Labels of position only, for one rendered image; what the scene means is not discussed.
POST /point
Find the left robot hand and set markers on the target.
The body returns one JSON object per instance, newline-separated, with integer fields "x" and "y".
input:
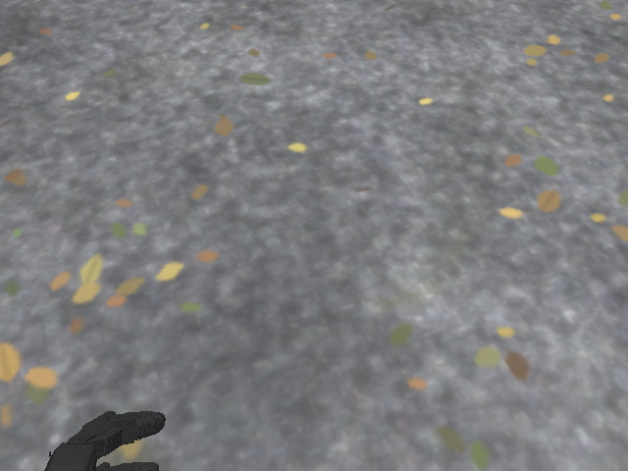
{"x": 101, "y": 436}

